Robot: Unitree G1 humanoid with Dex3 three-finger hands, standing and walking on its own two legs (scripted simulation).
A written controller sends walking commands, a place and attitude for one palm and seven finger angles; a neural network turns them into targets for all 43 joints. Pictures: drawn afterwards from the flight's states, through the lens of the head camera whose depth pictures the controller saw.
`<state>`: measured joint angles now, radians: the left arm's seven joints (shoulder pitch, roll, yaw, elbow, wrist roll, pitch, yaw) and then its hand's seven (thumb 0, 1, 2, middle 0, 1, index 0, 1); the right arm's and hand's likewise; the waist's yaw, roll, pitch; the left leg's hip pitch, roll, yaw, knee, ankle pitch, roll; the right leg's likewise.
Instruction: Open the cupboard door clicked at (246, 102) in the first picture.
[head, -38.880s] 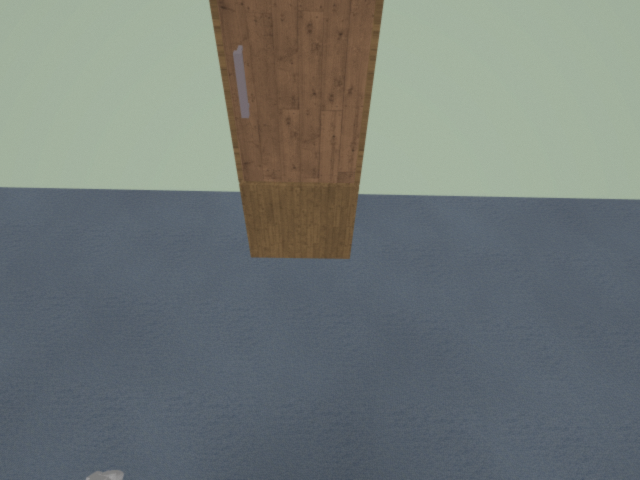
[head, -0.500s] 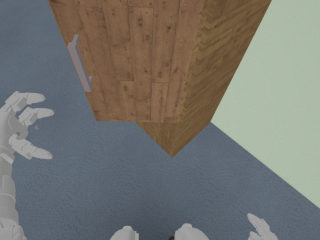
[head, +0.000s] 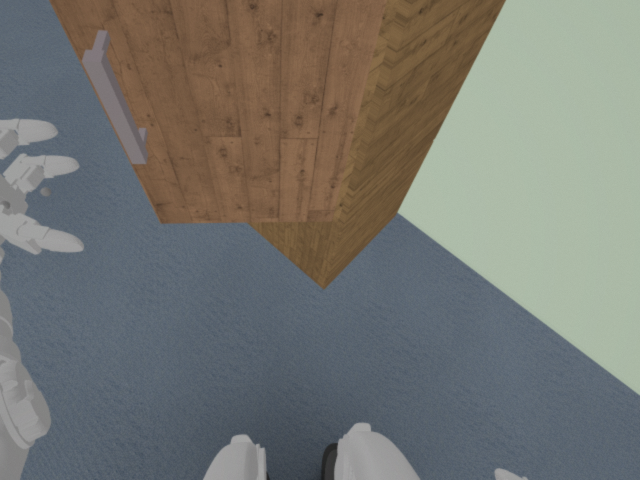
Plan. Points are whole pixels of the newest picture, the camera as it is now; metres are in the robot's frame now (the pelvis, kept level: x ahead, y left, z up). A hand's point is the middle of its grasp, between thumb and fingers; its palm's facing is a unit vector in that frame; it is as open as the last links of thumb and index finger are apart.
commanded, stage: move the hooked fingers beside the handle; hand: left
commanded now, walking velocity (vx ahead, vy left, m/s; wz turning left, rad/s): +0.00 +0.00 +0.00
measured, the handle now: (122, 104) +0.57 +0.25 +0.06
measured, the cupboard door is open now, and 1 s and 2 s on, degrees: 46 46 46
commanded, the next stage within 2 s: slide the fingers in behind the handle in 1.46 s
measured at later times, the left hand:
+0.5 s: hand (63, 140) +0.50 +0.30 +0.07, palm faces +0.04 -1.00 -0.01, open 14.0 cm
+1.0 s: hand (55, 131) +0.53 +0.33 +0.06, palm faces +0.06 -1.00 -0.01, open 14.0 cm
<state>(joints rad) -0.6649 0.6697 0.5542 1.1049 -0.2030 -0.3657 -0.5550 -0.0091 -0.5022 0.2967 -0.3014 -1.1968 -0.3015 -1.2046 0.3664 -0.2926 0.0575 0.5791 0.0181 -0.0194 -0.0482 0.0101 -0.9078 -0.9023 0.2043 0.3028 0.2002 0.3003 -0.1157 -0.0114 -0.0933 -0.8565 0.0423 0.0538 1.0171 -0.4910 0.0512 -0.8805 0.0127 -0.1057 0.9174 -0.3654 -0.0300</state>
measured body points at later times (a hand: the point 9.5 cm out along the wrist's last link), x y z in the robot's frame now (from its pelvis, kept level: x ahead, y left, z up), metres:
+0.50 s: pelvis +0.00 +0.01 -0.01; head +0.15 +0.05 +0.42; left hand +0.49 +0.36 +0.07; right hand +0.00 -0.26 -0.10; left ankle -0.01 +0.08 -0.68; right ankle +0.04 -0.11 -0.68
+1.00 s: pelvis +0.01 +0.01 -0.01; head +0.19 +0.06 +0.40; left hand +0.52 +0.38 +0.06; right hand -0.02 -0.26 -0.09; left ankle -0.01 +0.08 -0.68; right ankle +0.04 -0.11 -0.68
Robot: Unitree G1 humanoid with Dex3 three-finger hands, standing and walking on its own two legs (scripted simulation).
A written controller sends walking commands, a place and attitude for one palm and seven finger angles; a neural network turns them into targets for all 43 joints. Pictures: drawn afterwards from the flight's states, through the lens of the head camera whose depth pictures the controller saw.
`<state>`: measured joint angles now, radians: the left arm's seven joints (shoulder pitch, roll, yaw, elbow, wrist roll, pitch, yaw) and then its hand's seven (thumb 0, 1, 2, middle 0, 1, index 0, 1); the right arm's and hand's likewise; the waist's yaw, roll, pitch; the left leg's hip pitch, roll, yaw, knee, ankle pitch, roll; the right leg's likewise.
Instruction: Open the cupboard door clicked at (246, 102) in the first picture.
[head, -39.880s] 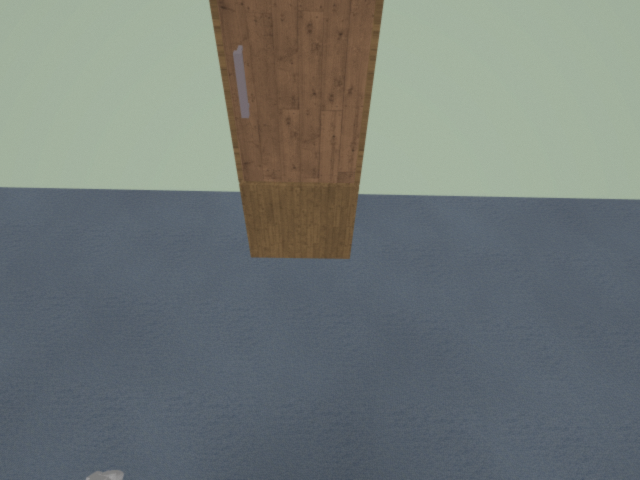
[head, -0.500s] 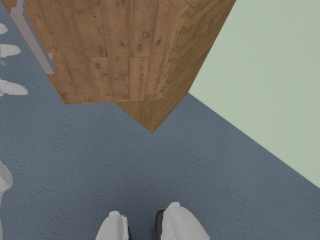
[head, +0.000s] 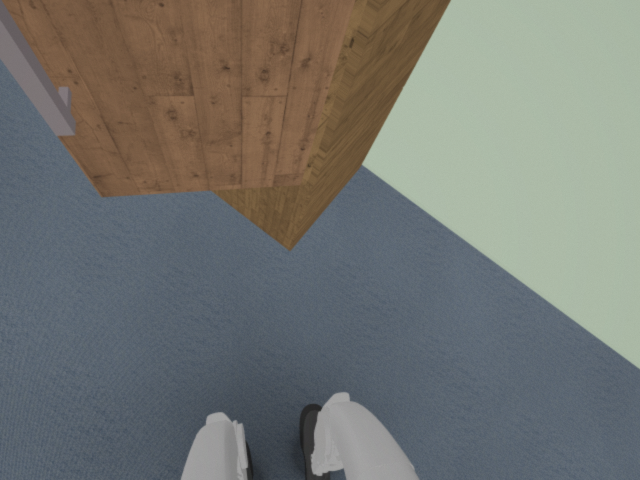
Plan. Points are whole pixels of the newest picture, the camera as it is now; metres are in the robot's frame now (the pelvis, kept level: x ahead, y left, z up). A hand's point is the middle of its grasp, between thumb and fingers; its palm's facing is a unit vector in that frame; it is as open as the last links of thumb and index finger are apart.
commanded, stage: move the hooked fingers beside the handle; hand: left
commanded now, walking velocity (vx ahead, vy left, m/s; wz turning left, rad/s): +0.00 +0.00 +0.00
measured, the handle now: (31, 58) +0.55 +0.26 +0.08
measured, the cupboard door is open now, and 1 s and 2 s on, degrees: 46 46 46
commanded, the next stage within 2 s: slide the fingers in behind the handle in 0.46 s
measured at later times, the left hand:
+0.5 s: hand out of the picture +0.49 +0.31 +0.08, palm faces +0.08 -1.00 -0.02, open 14.0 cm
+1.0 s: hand out of the picture +0.49 +0.28 +0.08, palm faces +0.07 -1.00 +0.00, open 14.0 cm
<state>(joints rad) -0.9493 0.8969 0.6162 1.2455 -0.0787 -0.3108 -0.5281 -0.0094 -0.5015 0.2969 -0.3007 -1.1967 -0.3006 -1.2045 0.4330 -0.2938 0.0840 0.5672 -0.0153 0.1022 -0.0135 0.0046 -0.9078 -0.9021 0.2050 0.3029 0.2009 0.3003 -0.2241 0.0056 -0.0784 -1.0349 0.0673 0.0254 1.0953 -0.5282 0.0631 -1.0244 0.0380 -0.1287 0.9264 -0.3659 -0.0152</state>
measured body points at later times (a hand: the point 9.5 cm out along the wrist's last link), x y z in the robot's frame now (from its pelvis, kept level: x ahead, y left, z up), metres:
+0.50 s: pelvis +0.00 +0.00 +0.00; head +0.15 +0.05 +0.42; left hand +0.48 +0.36 +0.08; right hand +0.00 -0.27 -0.09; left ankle -0.02 +0.07 -0.66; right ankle +0.03 -0.12 -0.66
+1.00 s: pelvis -0.01 +0.00 +0.00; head +0.14 +0.04 +0.43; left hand +0.48 +0.34 +0.08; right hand -0.01 -0.28 -0.09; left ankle -0.02 +0.07 -0.66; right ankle +0.03 -0.12 -0.66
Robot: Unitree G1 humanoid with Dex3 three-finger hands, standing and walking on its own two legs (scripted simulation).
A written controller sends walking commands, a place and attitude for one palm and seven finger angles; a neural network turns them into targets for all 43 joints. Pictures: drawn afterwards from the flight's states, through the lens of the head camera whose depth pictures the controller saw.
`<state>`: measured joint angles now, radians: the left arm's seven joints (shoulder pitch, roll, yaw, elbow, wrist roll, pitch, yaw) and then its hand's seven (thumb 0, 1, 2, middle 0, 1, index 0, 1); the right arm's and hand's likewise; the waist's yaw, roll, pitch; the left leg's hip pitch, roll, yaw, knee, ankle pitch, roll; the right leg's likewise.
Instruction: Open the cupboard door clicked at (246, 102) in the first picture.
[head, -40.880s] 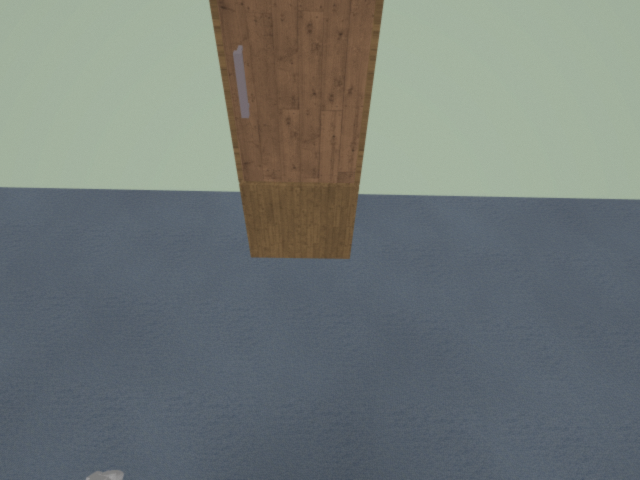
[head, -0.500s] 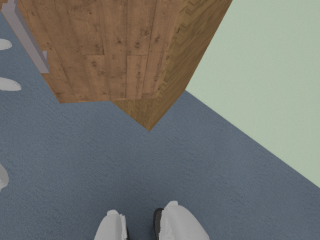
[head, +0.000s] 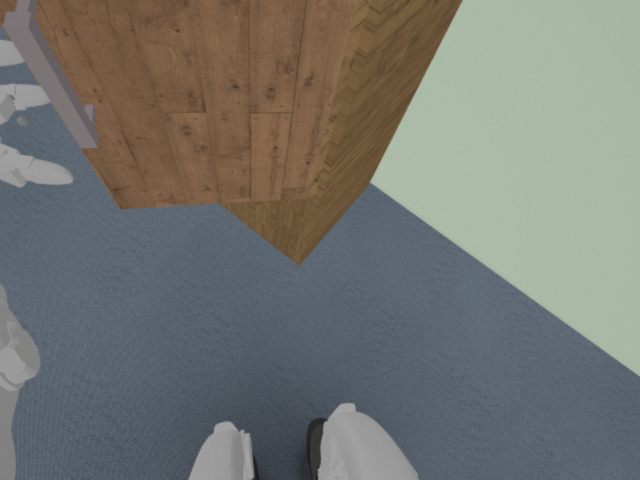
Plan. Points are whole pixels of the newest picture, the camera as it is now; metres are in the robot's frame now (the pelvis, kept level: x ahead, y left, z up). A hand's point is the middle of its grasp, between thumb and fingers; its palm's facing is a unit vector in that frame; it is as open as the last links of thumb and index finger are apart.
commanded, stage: slide the fingers in behind the handle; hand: left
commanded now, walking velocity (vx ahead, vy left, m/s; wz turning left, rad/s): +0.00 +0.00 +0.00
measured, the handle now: (62, 78) +0.56 +0.25 +0.07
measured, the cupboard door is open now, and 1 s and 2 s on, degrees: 46 46 46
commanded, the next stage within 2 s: close the thumb around the handle in 1.16 s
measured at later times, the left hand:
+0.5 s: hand (51, 123) +0.50 +0.26 +0.07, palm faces +0.05 -1.00 +0.00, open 14.0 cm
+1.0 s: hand (83, 116) +0.52 +0.23 +0.07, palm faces +0.05 -1.00 -0.02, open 13.9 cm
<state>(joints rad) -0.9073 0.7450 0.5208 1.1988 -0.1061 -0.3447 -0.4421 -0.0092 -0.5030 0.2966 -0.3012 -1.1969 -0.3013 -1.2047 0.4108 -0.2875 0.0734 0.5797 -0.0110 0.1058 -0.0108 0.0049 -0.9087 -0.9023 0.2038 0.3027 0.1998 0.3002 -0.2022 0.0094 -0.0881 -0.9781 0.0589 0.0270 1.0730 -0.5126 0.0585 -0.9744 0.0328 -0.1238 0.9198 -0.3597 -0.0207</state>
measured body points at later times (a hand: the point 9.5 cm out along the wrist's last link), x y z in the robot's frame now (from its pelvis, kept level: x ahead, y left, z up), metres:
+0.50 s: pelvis +0.00 +0.00 +0.00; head +0.15 +0.04 +0.42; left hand +0.50 +0.31 +0.07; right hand +0.00 -0.27 -0.09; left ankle -0.01 +0.07 -0.67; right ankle +0.04 -0.12 -0.67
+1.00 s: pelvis +0.01 -0.01 +0.00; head +0.15 +0.03 +0.43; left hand +0.51 +0.28 +0.07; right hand -0.01 -0.27 -0.10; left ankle -0.01 +0.07 -0.67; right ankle +0.04 -0.12 -0.67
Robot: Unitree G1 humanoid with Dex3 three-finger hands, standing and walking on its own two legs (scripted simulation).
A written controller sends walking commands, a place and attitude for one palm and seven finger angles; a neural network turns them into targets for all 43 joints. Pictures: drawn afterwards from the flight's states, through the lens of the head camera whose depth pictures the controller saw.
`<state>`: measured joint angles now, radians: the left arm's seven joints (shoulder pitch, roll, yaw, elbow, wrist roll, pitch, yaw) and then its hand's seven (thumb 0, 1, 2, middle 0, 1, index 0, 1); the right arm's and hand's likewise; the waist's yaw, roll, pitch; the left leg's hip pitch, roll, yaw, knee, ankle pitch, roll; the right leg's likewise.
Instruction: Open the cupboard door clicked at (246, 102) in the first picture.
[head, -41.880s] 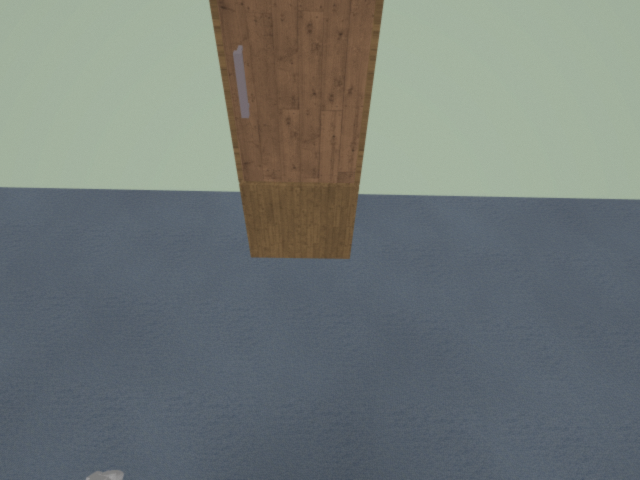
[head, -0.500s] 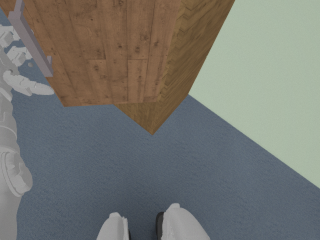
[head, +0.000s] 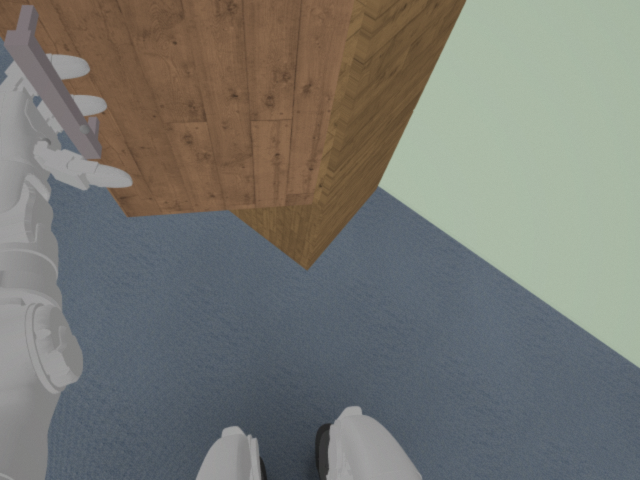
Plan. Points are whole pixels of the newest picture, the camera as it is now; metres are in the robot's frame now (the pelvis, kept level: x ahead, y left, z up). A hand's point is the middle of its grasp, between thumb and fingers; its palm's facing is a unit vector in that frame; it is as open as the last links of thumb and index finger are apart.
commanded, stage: slide the fingers in behind the handle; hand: left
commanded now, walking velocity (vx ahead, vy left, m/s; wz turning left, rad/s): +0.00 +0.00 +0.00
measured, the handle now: (64, 92) +0.56 +0.26 +0.07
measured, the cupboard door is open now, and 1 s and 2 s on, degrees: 46 46 82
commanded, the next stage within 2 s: close the thumb around the handle in 0.16 s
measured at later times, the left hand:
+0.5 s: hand (83, 131) +0.51 +0.23 +0.07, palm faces +0.06 -1.00 -0.02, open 12.4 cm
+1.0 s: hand (89, 128) +0.52 +0.23 +0.06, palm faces +0.04 -1.00 -0.02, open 5.3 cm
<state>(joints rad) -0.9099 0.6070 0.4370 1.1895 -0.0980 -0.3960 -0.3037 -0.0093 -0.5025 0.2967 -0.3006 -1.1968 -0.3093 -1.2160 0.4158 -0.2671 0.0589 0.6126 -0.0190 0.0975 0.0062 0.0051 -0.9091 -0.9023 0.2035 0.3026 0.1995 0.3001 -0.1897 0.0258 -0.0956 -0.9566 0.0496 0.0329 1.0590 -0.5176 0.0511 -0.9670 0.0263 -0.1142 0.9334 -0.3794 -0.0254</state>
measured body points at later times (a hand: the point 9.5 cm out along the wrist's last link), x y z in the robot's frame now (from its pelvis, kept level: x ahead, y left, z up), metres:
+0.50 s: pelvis +0.00 -0.01 +0.00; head +0.15 +0.02 +0.42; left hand +0.50 +0.28 +0.07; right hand +0.00 -0.28 -0.10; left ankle -0.02 +0.08 -0.67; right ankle +0.03 -0.11 -0.67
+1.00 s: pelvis +0.00 +0.00 +0.00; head +0.15 +0.03 +0.42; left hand +0.51 +0.28 +0.07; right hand -0.01 -0.26 -0.10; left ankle -0.02 +0.08 -0.67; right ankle +0.03 -0.11 -0.67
